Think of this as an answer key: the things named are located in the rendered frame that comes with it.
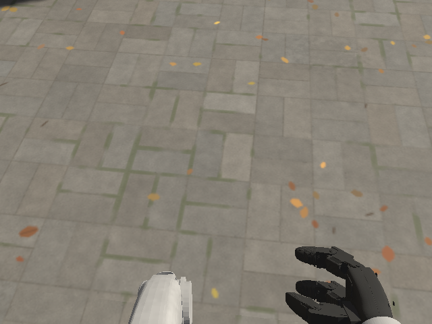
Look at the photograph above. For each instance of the right robot hand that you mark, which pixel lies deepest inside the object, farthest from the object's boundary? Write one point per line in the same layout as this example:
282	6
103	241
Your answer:
363	297

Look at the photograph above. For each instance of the robot left thigh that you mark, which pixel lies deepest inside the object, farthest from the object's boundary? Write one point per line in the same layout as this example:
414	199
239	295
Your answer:
163	300

